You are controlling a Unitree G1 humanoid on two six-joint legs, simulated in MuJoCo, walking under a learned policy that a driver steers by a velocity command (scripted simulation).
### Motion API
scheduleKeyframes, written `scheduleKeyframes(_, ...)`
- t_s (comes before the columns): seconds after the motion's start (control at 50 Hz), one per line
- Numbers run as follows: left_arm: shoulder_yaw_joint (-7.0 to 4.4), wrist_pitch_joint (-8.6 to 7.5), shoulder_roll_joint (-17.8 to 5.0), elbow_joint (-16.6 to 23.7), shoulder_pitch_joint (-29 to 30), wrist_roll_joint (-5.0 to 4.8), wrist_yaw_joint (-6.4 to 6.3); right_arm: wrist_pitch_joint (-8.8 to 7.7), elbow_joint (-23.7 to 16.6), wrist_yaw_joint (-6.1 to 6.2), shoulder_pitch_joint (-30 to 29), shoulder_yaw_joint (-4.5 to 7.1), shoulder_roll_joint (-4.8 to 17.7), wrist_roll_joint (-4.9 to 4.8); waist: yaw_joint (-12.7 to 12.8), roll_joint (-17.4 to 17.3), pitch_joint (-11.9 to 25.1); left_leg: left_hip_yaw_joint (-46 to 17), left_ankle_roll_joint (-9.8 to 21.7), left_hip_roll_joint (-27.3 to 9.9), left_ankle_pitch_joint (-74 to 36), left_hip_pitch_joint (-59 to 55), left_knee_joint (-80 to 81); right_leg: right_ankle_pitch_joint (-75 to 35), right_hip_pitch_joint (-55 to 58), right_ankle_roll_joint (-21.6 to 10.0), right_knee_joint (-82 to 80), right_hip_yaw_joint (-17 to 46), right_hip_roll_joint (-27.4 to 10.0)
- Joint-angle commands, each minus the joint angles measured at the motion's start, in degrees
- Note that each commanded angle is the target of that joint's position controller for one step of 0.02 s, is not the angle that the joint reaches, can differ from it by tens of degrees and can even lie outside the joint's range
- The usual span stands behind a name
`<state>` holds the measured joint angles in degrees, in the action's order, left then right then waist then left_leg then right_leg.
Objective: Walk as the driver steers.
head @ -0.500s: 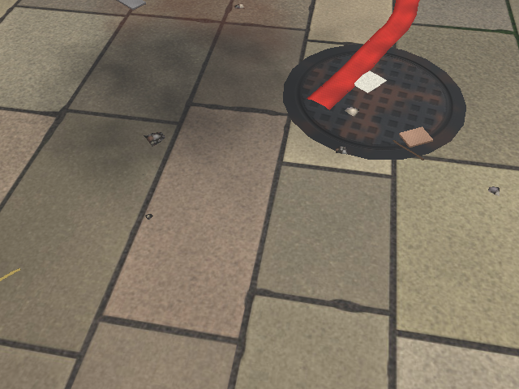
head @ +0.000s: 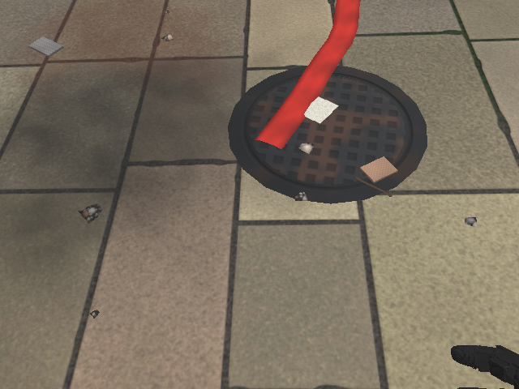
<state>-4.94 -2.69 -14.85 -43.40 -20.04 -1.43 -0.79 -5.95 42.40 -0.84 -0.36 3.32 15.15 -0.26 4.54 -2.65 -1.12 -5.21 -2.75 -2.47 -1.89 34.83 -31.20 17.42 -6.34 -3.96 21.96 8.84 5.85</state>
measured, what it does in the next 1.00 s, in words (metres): walks ahead, turning right: left foot, then right foot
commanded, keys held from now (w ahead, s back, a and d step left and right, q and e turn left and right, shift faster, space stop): w+e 0.58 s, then w+q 0.42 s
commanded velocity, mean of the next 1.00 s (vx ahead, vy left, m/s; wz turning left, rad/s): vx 0.50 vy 0.00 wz -0.33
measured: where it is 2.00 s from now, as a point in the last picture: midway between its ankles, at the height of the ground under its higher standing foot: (352, 195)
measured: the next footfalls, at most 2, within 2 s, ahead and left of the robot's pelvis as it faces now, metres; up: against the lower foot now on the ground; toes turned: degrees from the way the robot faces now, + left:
left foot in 0.08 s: +0.23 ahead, +0.14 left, +0.00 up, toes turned -6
right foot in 0.62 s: +0.43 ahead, -0.19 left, +0.00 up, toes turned -25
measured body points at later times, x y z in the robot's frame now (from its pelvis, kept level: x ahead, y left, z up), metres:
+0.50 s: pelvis +0.26 +0.01 +0.00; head +0.28 +0.00 +0.45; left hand +0.53 +0.18 -0.08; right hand +0.19 -0.27 -0.13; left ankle +0.19 +0.14 -0.74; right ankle +0.37 -0.19 -0.69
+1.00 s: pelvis +0.50 -0.13 +0.00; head +0.52 -0.14 +0.45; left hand +0.65 +0.12 -0.11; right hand +0.57 -0.42 -0.11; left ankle +0.73 -0.02 -0.68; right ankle +0.39 -0.17 -0.74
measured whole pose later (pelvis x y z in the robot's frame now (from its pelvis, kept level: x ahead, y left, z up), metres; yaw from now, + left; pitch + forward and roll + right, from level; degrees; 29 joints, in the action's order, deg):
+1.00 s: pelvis +0.50 -0.13 +0.00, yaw -17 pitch +1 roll -2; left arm -3.6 -5.3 -14.0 -45.0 -17.7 0.8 -0.1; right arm -2.7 46.5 -1.7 8.9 3.3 16.0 -1.2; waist 2.5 -3.0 -0.9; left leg -3.2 -0.5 -5.8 -5.3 40.9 -42.9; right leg 15.0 1.5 -3.1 12.1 -9.2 3.4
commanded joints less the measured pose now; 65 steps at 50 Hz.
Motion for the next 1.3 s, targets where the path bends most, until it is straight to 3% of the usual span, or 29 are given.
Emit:
scheduleKeyframes(0.02,-2.41,-0.18,-8.8,2.9,-0.5,-0.08,-0.65,-1.67,-5.0,-0.56,-3.4,1.94,6.9,-0.41,-1.9,9.5,1.4,0.5,1.5,1.7,2.9,-7.4,2.8,-11.2,-1.9,-7.5,-1.1,13.3,-14.3)
scheduleKeyframes(0.06,-2.12,0.16,-7.9,3.7,1.1,0.16,-0.72,-2.29,-3.3,-0.39,3.5,2.88,8.2,-0.19,-5.7,10.5,3.6,2.1,3.6,2.5,5.6,-16.5,5.7,-14.8,-2.3,-5.7,4.9,14.0,-12.4)
scheduleKeyframes(0.08,-1.11,0.0,-5.2,4.6,1.6,0.56,-0.44,-2.61,-2.3,-0.1,10.3,3.69,10.3,0.77,-9.0,8.2,9.2,-1.3,6.2,-2.0,6.2,-28.5,4.8,-14.7,-6.0,-3.8,15.5,11.0,-9.1)
scheduleKeyframes(0.1,-0.11,-0.22,-1.6,5.9,-3.1,0.46,-0.46,-2.47,-1.4,0.34,18.6,4.75,14.6,1.91,-9.3,-3.5,18.4,-18.9,12.6,-14.7,11.9,-49.0,5.9,-1.1,-21.3,0.2,34.8,3.8,-2.2)
scheduleKeyframes(0.12,0.26,-0.6,-3.0,6.7,-7.3,-0.84,-0.54,-1.81,0.2,-0.23,21.1,4.83,14.7,1.1,-7.6,-18.6,21.3,-41.3,18.2,-22.5,27.0,-55.6,12.9,17.5,-35.6,1.7,48.2,1.3,-1.3)
scheduleKeyframes(0.14,-0.9,-0.43,-8.3,5.5,-4.9,-1.14,-0.54,-1.48,-1.2,-0.18,17.9,3.43,9.3,0.25,-8.4,-10.2,13.8,-37.5,16.4,-21.0,35.0,-49.8,14.8,13.3,-40.1,2.2,54.2,2.8,-5.0)
scheduleKeyframes(0.16,-1.23,-0.04,-9.6,6.3,0.3,-0.49,-0.45,-0.83,-1.8,0.12,15.2,2.7,7.0,0.27,-8.8,-4.9,7.9,-27.9,14.0,-18.8,31.6,-42.3,15.0,8.5,-40.2,2.3,54.9,0.5,-7.1)
scheduleKeyframes(0.22,-1.42,0.74,-7.1,7.3,3.1,0.06,0.12,-0.48,-1.0,0.37,10.5,1.7,4.6,1.14,-5.3,-3.8,1.3,-11.6,12.0,-12.7,16.5,-27.3,19.0,1.2,-33.7,2.2,48.2,-1.1,-11.8)
scheduleKeyframes(0.32,-0.73,1.59,-4.5,9.2,6.2,0.16,0.33,-1.26,1.3,0.6,12.4,2.78,7.5,0.77,-5.4,-1.6,0.7,-0.9,14.0,-13.2,4.0,-28.3,22.4,-6.3,-36.8,3.7,40.3,-2.1,-13.1)
scheduleKeyframes(0.5,0.51,0.81,-2.9,13.1,19.4,-0.06,3.38,1.1,4.0,1.2,17.0,3.56,11.4,-0.5,-9.8,-0.8,-3.4,12.2,11.0,-13.5,-3.1,-36.2,21.1,-16.1,-33.5,2.0,17.3,-9.8,-11.2)
scheduleKeyframes(0.56,-0.6,1.17,-5.2,13.9,17.7,0.3,3.88,2.14,4.1,1.41,16.5,4.25,13.7,-1.54,-6.9,-2.9,-1.2,15.3,9.5,-14.3,-25.0,-39.8,13.1,-7.6,-26.9,-1.1,14.6,-13.6,-7.4)
scheduleKeyframes(0.6,-2.92,1.48,-8.8,10.8,5.0,0.49,3.41,2.79,4.3,1.72,16.2,4.06,13.8,-2.2,0.9,-2.3,6.0,17.8,7.7,-12.4,-36.4,-35.7,-4.4,-9.3,-7.5,-4.7,9.1,-15.4,-2.6)
scheduleKeyframes(0.62,-4.46,1.8,-12.0,8.1,-5.1,0.46,2.31,2.48,4.2,1.72,17.2,2.71,10.9,-1.0,5.3,2.2,11.5,17.7,5.7,-10.4,-21.2,-22.0,-19.7,-11.5,11.5,-7.4,8.1,-7.2,-6.7)
scheduleKeyframes(0.64,-4.7,1.07,-18.5,7.9,-4.1,0.2,1.71,1.18,1.5,0.54,23.4,-0.42,2.3,1.43,-2.0,18.2,16.6,14.4,2.4,-0.4,33.4,3.5,-40.8,-6.7,30.1,-17.1,5.1,23.8,-24.1)
scheduleKeyframes(0.66,-3.28,0.42,-13.8,8.9,-7.2,0.6,1.86,-0.61,2.6,-0.2,19.5,0.36,7.3,-1.16,2.7,12.0,24.7,2.3,3.1,1.0,36.5,8.1,-48.4,-1.2,30.8,-19.5,-3.0,35.5,-28.7)
scheduleKeyframes(0.68,-2.34,-0.3,-11.4,7.9,-4.5,1.3,2.19,-1.11,0.8,-0.44,12.9,1.38,10.4,-3.5,3.5,8.8,15.7,2.2,4.0,-1.5,31.5,12.3,-49.1,-6.5,24.6,-16.1,-3.5,25.1,-26.7)
scheduleKeyframes(0.72,-0.97,-0.91,-7.6,7.7,3.4,1.2,2.15,-0.8,1.2,0.03,11.1,1.15,9.3,-1.69,-1.1,5.3,7.2,2.1,4.1,-6.1,22.9,7.7,-40.8,-14.9,8.4,-11.9,-5.0,11.1,-22.0)
scheduleKeyframes(0.76,-0.36,-1.85,-5.9,7.6,6.7,1.93,2.04,1.04,2.9,-0.08,15.1,1.42,8.6,-1.61,-4.6,6.7,5.1,1.1,3.3,-7.5,18.2,1.2,-37.8,-16.7,0.1,-10.7,-9.4,4.8,-20.0)
scheduleKeyframes(0.86,-0.72,-3.76,-6.7,4.2,5.8,2.73,1.16,3.07,2.5,0.56,12.5,1.21,5.7,-1.3,-4.8,5.1,0.1,-1.5,1.1,-5.4,6.7,5.8,-28.1,-22.7,-2.4,-8.8,-14.0,-6.9,-18.5)
scheduleKeyframes(1.04,-1.35,-2.2,-8.8,-0.5,0.9,1.36,0.0,2.28,-3.0,-2.42,0.3,-0.23,2.7,-0.84,0.2,4.5,-4.5,5.2,4.3,-2.5,-1.6,8.7,-5.5,-28.6,10.7,-5.2,-11.9,-16.5,-20.8)
scheduleKeyframes(1.1,-1.89,-0.67,-10.7,-0.6,2.3,0.88,-0.75,2.42,-4.9,-3.45,1.3,0.44,4.3,-0.89,-2.0,7.0,-1.8,9.6,7.1,0.9,7.5,4.1,-4.3,-50.0,14.8,-3.4,-4.0,-18.6,-21.8)
scheduleKeyframes(1.14,-2.16,0.26,-12.3,-0.3,3.5,0.75,-1.4,2.87,-3.9,-3.24,10.1,2.21,7.7,-1.04,-7.3,8.8,4.1,12.2,9.9,5.3,12.3,-8.4,-4.5,-65.2,13.9,-1.6,9.4,-19.8,-20.8)
scheduleKeyframes(1.16,-1.91,0.32,-12.2,-0.1,4.6,0.46,-1.64,2.98,-2.0,-2.46,19.0,3.93,10.9,-1.08,-12.5,7.2,8.6,10.9,12.3,6.8,8.3,-22.6,-0.1,-60.7,7.4,0.4,22.2,-21.1,-18.4)
scheduleKeyframes(1.18,-0.53,-0.54,-8.5,1.1,2.5,2.08,-1.57,3.59,-1.0,-1.04,25.4,5.31,16.2,-1.07,-13.2,-2.7,14.3,-5.7,16.2,-3.8,3.7,-40.0,-0.2,-30.4,-8.2,2.9,40.9,-20.9,-14.4)
scheduleKeyframes(1.2,1.48,-2.49,-2.6,3.5,-1.8,2.31,-0.38,2.96,-2.7,-1.22,22.5,5.33,18.4,-1.15,-7.3,-13.3,21.7,-40.1,29.0,-16.5,12.9,-57.1,8.6,15.7,-31.2,6.3,60.4,-10.6,-1.0)
scheduleKeyframes(1.22,0.49,-4.69,-8.2,4.0,4.6,0.4,0.79,2.78,-3.1,-1.39,23.8,4.1,13.8,-0.9,-11.9,-4.8,22.8,-39.7,26.5,-15.9,17.4,-57.9,13.1,14.1,-37.4,4.5,62.2,-1.0,-4.4)
scheduleKeyframes(1.24,0.44,-5.6,-8.9,5.6,8.8,-1.14,1.22,2.42,-3.1,-1.22,21.8,3.5,11.2,-0.83,-11.5,-2.1,14.7,-30.9,23.9,-14.0,16.2,-51.3,13.5,9.7,-39.8,3.2,59.0,-2.0,-6.8)
scheduleKeyframes(1.26,0.68,-5.94,-7.9,5.7,9.9,-0.25,0.86,2.14,-3.6,-1.24,18.2,3.1,10.1,-0.95,-8.4,3.9,8.3,-24.5,21.9,-11.5,10.2,-41.5,14.0,6.0,-38.2,3.0,53.0,-2.8,-9.4)
scheduleKeyframes(1.3,-0.1,-4.88,-8.8,5.3,8.8,1.77,0.45,2.04,-5.4,-0.71,13.6,2.19,7.6,-0.11,-4.8,2.3,4.6,-17.9,20.8,-8.3,0.6,-29.8,15.9,2.5,-31.1,4.1,46.3,-3.1,-11.8)
Keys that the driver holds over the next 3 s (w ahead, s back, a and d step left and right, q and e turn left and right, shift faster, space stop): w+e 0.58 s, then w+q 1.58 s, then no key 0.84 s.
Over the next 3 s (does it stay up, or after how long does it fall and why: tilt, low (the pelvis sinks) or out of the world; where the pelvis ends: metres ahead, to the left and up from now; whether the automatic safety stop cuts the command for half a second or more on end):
stays up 1.35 -0.05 -0.01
